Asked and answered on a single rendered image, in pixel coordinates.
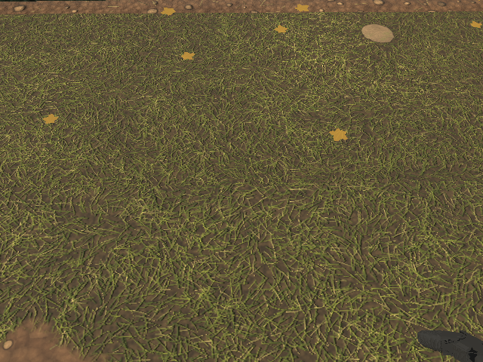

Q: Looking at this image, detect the right robot hand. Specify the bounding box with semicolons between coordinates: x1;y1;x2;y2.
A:
417;330;483;362

